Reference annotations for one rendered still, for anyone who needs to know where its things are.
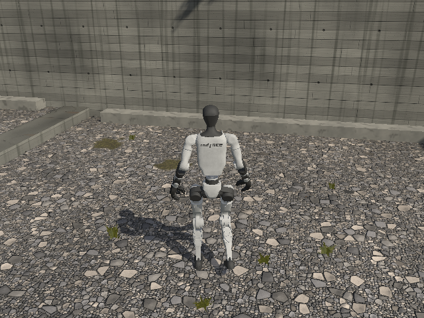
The robot right hand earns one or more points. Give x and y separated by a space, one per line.
247 187

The right robot upper arm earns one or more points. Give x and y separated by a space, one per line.
235 149

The robot left shin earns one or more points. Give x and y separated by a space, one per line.
197 240

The left robot upper arm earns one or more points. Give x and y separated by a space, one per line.
186 152

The robot left hand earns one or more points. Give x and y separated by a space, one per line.
176 190

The left robot forearm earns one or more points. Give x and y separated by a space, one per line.
178 177

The right robot thigh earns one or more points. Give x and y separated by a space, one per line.
227 194

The right robot forearm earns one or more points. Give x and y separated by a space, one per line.
244 173

